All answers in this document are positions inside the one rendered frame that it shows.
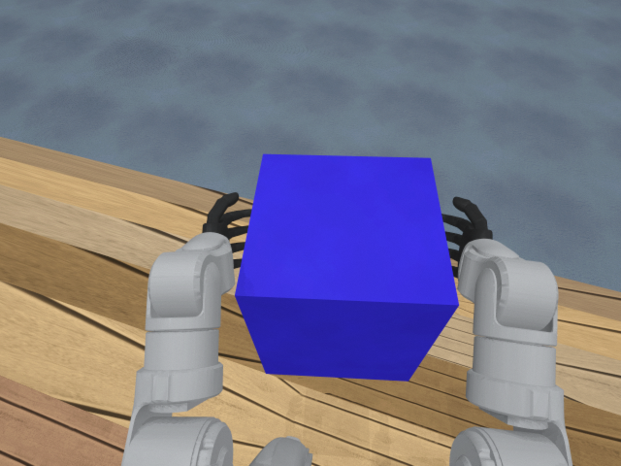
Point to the robot left forearm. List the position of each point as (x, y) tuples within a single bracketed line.
[(181, 368)]

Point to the left robot upper arm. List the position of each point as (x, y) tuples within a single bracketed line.
[(181, 441)]

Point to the right robot upper arm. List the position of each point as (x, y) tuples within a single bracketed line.
[(481, 446)]

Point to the robot right forearm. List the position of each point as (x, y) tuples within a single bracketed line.
[(514, 369)]

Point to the robot left thigh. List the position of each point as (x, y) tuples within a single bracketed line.
[(283, 452)]

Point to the left robot hand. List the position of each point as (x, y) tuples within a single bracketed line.
[(217, 222)]

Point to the right robot hand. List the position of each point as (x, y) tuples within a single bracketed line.
[(474, 229)]

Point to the carton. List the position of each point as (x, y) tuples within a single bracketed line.
[(346, 271)]

